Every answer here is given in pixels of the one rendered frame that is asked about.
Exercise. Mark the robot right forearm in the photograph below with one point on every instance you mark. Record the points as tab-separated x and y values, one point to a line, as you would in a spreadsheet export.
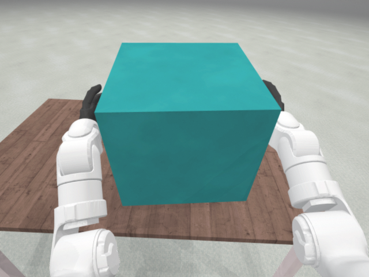
311	187

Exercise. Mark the carton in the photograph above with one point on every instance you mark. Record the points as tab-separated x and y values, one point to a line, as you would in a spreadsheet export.
184	122

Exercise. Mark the left robot hand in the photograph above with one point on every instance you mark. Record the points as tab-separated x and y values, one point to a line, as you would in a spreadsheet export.
89	103

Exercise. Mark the robot right upper arm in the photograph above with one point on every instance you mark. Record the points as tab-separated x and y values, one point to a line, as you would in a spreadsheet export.
331	242

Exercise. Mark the robot left forearm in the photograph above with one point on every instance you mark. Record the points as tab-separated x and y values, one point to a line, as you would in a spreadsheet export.
80	196

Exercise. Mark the right robot hand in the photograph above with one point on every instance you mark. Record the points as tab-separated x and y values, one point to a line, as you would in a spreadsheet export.
275	93

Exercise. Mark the robot left upper arm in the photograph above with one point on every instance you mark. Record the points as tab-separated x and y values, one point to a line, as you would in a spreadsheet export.
87	254

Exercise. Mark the table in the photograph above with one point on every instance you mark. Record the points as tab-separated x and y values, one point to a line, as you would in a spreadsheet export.
29	195

